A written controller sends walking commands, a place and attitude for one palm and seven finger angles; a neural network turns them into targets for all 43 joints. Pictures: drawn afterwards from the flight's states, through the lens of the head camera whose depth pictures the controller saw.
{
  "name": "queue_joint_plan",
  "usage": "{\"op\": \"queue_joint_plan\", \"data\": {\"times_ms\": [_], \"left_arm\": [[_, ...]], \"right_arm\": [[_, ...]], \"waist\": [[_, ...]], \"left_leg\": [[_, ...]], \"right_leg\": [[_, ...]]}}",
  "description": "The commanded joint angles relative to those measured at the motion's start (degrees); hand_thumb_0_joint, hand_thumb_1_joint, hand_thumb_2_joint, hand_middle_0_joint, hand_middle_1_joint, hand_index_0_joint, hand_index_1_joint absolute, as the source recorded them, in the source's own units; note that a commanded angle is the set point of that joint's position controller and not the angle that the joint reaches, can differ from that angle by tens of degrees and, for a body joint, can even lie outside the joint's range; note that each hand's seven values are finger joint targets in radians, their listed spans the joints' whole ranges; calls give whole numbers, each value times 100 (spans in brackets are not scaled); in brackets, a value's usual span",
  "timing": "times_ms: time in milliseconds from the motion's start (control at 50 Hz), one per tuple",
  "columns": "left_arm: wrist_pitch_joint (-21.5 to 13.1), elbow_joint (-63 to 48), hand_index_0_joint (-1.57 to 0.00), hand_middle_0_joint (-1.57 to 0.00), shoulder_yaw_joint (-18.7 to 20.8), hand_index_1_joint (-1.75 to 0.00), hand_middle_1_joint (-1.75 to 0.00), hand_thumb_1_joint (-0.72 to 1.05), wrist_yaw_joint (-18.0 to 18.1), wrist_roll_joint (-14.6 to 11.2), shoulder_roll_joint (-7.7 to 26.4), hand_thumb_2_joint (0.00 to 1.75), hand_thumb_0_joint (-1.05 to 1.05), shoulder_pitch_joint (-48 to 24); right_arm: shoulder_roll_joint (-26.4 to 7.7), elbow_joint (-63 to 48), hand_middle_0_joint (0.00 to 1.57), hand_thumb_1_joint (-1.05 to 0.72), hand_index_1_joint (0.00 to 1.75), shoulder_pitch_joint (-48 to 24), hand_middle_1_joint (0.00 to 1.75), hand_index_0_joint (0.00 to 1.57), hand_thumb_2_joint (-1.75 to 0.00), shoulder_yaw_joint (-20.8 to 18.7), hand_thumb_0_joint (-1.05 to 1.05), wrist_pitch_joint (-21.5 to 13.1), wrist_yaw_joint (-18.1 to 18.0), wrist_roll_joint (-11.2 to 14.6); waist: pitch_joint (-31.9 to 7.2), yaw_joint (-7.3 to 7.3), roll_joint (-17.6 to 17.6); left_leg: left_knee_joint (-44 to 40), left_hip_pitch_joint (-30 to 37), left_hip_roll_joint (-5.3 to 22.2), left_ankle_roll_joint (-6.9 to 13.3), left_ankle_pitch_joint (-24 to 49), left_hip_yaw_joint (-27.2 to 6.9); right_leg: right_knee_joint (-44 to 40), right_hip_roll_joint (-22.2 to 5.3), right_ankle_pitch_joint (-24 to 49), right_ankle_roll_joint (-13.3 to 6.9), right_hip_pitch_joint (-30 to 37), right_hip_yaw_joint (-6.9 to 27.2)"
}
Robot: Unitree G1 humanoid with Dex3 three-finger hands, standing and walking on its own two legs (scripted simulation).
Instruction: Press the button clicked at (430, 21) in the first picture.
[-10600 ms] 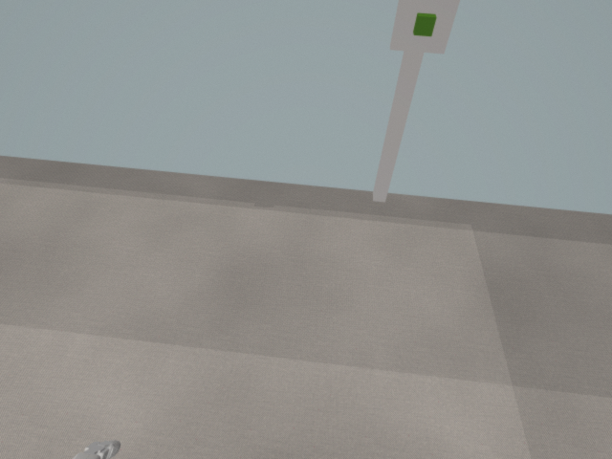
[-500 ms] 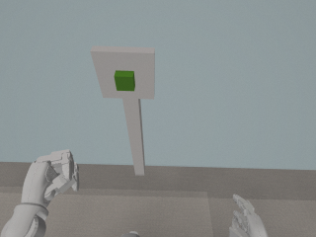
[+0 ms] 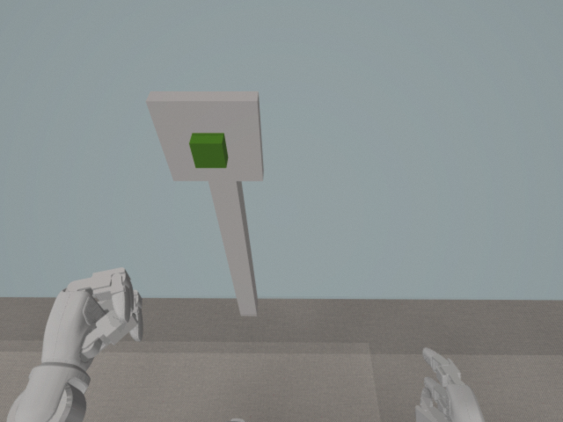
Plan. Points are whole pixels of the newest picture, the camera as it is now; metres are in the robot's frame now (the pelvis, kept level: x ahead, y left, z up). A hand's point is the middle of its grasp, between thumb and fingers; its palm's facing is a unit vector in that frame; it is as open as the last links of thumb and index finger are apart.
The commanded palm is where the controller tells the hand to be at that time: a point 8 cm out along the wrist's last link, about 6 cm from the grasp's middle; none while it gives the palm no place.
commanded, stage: aim a knuckle at the button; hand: left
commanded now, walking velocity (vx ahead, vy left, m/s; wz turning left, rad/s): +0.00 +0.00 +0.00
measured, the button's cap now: (209, 149) +0.54 +0.17 +0.09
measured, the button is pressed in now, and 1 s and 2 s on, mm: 0 0 0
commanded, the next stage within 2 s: press the button with the knuckle in 1.94 s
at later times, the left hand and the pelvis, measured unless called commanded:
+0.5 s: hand (174, 267) +0.30 +0.17 +0.07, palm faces +0.02 -1.00 -0.02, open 3.1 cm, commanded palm +0.28 +0.23 +0.07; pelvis +0.00 -0.01 +0.00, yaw -1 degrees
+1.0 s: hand (208, 225) +0.39 +0.14 +0.06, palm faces +0.03 -1.00 -0.01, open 3.1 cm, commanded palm +0.37 +0.20 +0.06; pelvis +0.00 +0.00 -0.01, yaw -2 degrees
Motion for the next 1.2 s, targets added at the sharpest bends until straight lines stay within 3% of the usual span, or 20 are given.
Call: {"op": "queue_joint_plan", "data": {"times_ms": [0,80,140,180,200,280,360,480,560,600,640,680,740,800,860,880,920,1080,1100,1180], "left_arm": [[-379,-1175,-130,-130,516,-150,-150,90,-39,-141,869,90,0,-576],[-428,-913,-130,-130,451,-150,-150,90,-30,-116,904,90,0,-1274],[-465,-695,-130,-130,424,-150,-150,90,-49,-88,824,90,0,-1481],[-443,-502,-130,-130,365,-150,-150,90,-54,-64,878,90,0,-1844],[-430,-448,-130,-130,334,-150,-150,90,-57,-39,851,90,0,-1973],[-397,-63,-130,-130,377,-150,-150,90,31,23,933,90,0,-2496],[-426,87,-130,-130,322,-150,-150,90,177,98,772,90,0,-2444],[-455,647,-130,-130,373,-150,-150,90,445,248,848,90,0,-2892],[-607,670,-130,-130,321,-150,-150,90,532,315,781,90,0,-3470],[-705,763,-130,-130,203,-150,-150,90,547,352,704,90,0,-3709],[-742,882,-130,-130,86,-150,-150,90,566,392,618,90,0,-3961],[-745,1192,-130,-130,97,-150,-150,90,614,443,690,90,0,-4220],[-717,1424,-130,-130,-192,-150,-150,90,671,502,399,90,0,-4622],[-704,1753,-130,-130,-176,-150,-150,90,826,603,446,90,0,-5069],[-764,2072,-130,-130,55,-150,-150,90,990,678,683,90,0,-5574],[-787,2225,-130,-130,134,-150,-150,90,1038,711,786,90,0,-5578],[-844,2356,-130,-130,116,-150,-150,90,1094,737,691,90,0,-5729],[-1010,3284,-130,-130,66,-150,-150,90,1238,911,665,90,0,-6865],[-1053,3267,-130,-130,-84,-150,-150,90,1242,925,456,90,0,-6973],[-1164,3776,-130,-130,5,-150,-150,90,1368,987,523,90,0,-7442]], "right_arm": [[-702,-859,20,-90,30,-412,30,20,-90,-309,0,-328,-76,-16],[-735,-746,20,-90,30,-377,30,20,-90,-289,0,-314,-112,-24],[-715,-697,20,-90,30,-397,30,20,-90,-305,0,-329,-118,-10],[-736,-657,20,-90,30,-388,30,20,-90,-303,0,-312,-128,0],[-732,-661,20,-90,30,-424,30,20,-90,-309,0,-309,-130,-8],[-729,-596,20,-90,30,-420,30,20,-90,-297,0,-255,-124,-10],[-703,-603,20,-90,30,-368,30,20,-90,-341,0,-202,-57,-25],[-761,-562,20,-90,30,-268,30,20,-90,-376,0,16,19,-65],[-713,-519,20,-90,30,-260,30,20,-90,-393,0,112,39,-68],[-722,-477,20,-90,30,-203,30,20,-90,-405,0,152,50,-78],[-725,-426,20,-90,30,-154,30,20,-90,-407,0,178,66,-80],[-767,-354,20,-90,30,-82,30,20,-90,-415,0,234,64,-84],[-760,-338,20,-90,30,-41,30,20,-90,-428,0,286,96,-74],[-785,-299,20,-90,30,45,30,20,-90,-430,0,368,112,-105],[-786,-234,20,-90,30,115,30,20,-90,-428,0,454,132,-130],[-811,-234,20,-90,30,165,30,20,-90,-425,0,494,139,-154],[-772,-253,20,-90,30,189,30,20,-90,-426,0,545,175,-158],[-817,-87,20,-90,30,504,30,20,-90,-474,0,737,261,-213],[-788,-91,20,-90,30,506,30,20,-90,-487,0,742,285,-214],[-830,33,20,-90,30,663,30,20,-90,-517,0,807,332,-253]], "waist": [[-793,-2,-117],[-601,-165,-351],[-814,-99,-47],[-804,-181,-370],[-883,-132,-154],[-977,-114,-199],[-1307,-7,31],[-1125,-79,-519],[-1371,-106,-94],[-1482,-169,-264],[-1518,-203,-3],[-1445,-279,-314],[-1522,-308,-25],[-1634,-347,-263],[-1744,-321,-112],[-1802,-310,-364],[-1939,-271,-105],[-2075,-496,-166],[-2216,-512,91],[-2127,-630,-195]], "left_leg": [[-612,760,-198,206,1059,5],[-513,634,-197,220,921,4],[-497,708,-223,211,964,41],[-455,641,-204,231,937,30],[-464,652,-217,227,922,50],[-513,647,-204,221,967,47],[-567,909,-205,198,1378,96],[-537,656,-194,216,1327,133],[-511,787,-206,200,1368,196],[-481,795,-176,209,1444,163],[-457,876,-170,184,1471,147],[-420,773,-142,198,1433,98],[-394,876,-144,168,1376,85],[-345,774,-136,182,1313,56],[-297,741,-144,163,1303,52],[-279,627,-134,180,1310,34],[-250,661,-148,159,1456,72],[-41,529,-112,156,1433,13],[-8,687,-110,144,1556,34],[95,498,-103,162,1416,-10]], "right_leg": [[-852,74,1453,121,145,302],[-909,69,1288,161,-24,399],[-895,18,1346,146,33,454],[-920,21,1317,179,37,506],[-929,-10,1311,176,49,557],[-905,-7,1320,159,156,551],[-738,7,1998,129,298,422],[-716,26,2056,171,243,447],[-657,19,2138,145,221,478],[-593,47,2207,142,210,452],[-525,60,2192,108,70,388],[-506,91,2101,109,-26,365],[-459,85,1998,89,-257,326],[-401,98,1918,99,-319,327],[-342,98,1888,77,-355,339],[-309,122,1880,80,-282,337],[-248,113,2074,63,-241,346],[-90,174,1947,49,-672,312],[-64,170,2023,45,-768,315],[-26,204,1863,52,-971,295]]}}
